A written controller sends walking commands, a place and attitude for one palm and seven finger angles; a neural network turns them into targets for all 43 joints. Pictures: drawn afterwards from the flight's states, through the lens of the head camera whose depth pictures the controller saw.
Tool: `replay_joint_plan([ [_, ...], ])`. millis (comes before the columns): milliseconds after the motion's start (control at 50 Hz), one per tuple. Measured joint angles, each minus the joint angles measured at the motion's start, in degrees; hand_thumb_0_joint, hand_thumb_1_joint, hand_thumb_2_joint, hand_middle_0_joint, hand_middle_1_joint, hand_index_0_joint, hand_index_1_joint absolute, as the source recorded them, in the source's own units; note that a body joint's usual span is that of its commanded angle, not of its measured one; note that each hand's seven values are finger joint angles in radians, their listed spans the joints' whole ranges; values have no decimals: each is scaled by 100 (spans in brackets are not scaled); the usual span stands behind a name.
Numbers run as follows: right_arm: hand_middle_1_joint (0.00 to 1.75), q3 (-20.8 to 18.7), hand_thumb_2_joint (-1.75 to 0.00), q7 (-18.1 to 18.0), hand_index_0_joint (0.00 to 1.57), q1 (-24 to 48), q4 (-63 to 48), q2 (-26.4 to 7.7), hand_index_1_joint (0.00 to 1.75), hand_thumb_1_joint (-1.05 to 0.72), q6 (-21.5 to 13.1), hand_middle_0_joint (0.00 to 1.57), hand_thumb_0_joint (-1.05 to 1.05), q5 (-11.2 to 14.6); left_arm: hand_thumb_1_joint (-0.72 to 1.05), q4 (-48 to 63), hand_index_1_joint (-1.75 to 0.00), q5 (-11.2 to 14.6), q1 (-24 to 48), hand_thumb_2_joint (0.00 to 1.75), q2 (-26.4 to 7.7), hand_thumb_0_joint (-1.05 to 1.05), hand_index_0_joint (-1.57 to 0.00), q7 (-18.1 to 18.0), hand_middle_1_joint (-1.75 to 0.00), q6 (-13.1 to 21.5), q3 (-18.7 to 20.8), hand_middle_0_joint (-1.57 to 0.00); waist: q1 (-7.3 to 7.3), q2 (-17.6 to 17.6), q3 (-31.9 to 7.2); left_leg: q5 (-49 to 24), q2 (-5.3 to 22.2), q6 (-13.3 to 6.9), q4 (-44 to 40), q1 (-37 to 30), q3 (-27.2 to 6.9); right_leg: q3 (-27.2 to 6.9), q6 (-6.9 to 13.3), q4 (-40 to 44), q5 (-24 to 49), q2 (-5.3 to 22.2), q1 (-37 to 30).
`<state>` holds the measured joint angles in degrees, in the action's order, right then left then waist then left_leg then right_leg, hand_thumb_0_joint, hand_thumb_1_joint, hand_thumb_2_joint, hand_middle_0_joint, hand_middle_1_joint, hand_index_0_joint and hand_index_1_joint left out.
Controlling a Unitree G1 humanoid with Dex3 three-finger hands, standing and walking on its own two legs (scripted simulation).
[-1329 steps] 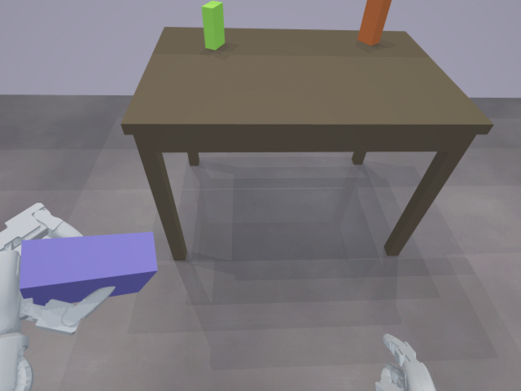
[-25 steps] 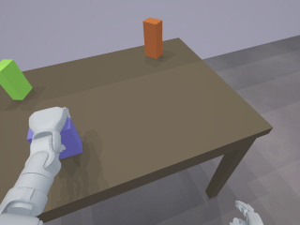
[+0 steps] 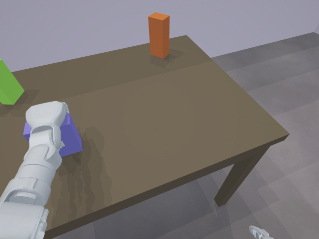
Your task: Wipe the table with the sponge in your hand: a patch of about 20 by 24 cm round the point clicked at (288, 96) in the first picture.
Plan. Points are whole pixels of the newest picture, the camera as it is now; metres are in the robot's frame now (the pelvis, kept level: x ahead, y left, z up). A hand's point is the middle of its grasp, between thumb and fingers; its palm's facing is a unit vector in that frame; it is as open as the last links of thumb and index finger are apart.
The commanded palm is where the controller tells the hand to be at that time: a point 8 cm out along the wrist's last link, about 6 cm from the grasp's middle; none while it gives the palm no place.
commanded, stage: wipe forward along the first lane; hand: left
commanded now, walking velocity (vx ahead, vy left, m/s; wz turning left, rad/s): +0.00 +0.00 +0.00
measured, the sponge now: (58, 142) +0.36 +0.33 +0.01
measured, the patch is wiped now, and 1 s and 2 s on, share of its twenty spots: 0.25 0.40 0.50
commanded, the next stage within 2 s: slide across to the middle lane in 0.04 s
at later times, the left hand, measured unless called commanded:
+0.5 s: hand (67, 119) +0.40 +0.30 +0.06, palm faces -0.07 +0.01 -1.00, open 9.0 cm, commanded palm +0.39 +0.28 +0.11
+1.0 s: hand (82, 115) +0.42 +0.26 +0.06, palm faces -0.06 -0.01 -1.00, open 9.0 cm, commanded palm +0.39 +0.24 +0.11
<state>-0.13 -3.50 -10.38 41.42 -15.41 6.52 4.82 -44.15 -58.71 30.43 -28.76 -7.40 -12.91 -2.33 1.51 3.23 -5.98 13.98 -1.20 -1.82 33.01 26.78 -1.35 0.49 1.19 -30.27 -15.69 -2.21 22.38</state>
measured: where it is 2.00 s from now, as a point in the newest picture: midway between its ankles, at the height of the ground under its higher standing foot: outside the picture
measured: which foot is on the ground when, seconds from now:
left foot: down 0.00-1.00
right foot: down 0.00-1.00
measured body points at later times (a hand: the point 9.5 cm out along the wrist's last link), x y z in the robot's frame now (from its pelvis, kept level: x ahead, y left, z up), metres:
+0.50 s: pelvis +0.00 +0.00 +0.00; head +0.04 -0.01 +0.45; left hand +0.40 +0.29 +0.12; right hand +0.12 -0.26 -0.13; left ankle +0.02 +0.10 -0.73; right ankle -0.01 -0.11 -0.73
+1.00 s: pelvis +0.02 +0.00 +0.00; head +0.05 -0.01 +0.45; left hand +0.42 +0.26 +0.12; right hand +0.17 -0.25 -0.12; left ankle +0.02 +0.10 -0.73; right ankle -0.01 -0.11 -0.73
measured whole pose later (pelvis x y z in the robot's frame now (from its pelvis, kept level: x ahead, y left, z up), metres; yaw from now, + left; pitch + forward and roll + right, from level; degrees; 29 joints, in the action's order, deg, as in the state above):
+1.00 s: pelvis +0.02 +0.00 +0.00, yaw +0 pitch +8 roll -1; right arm -0.5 -1.9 -8.2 42.3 -14.8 7.7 4.7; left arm -46.7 -57.3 36.2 -21.3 -10.4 -21.5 -9.0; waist 0.7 3.3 -6.3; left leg 14.9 -1.3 -1.8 30.9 24.1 -1.2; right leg 0.2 1.2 -27.7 -16.2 -2.1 19.5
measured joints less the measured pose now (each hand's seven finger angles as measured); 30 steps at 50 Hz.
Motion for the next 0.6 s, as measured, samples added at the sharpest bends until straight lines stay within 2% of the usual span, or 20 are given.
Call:
replay_joint_plan([
  [160, 30, -3, -90, 29, 20, -64, 58, -39, 30, -91, 46, 20, 1, 11, -46, -444, -145, -53, 316, 113, -123, 1, -86, -54, -143, 85, 99, -86, -97, -34, 20, 13, 8, 8, 50, 80, -30, 30, 10, -29, -12, -11, 63],
  [280, 30, -73, -90, 19, 20, -135, 59, -60, 30, -91, 22, 20, 1, 18, -46, -519, -146, -77, 464, 113, -148, 1, -86, -78, -143, 63, -138, -85, -113, 22, 54, -9, 18, 9, 36, 123, -43, 42, 11, 22, 27, -22, 86],
  [380, 30, -54, -90, -6, 20, -137, 140, -9, 30, -91, 1, 20, 1, 44, -45, -599, -147, 130, 535, 113, -85, 1, -85, -134, -144, 96, -120, -85, -141, 7, 50, -22, 23, 9, -35, 59, -29, 24, 6, 94, 48, -25, 28],
  [600, 30, -17, -90, 60, 20, 5, 185, 63, 30, -91, -37, 20, 1, 35, -45, -596, -147, 125, 648, 113, 285, 0, -85, -293, -145, -233, -310, -84, -177, 4, 57, -15, 1, -3, -172, -126, 10, -20, -7, 204, 37, 1, -135],
])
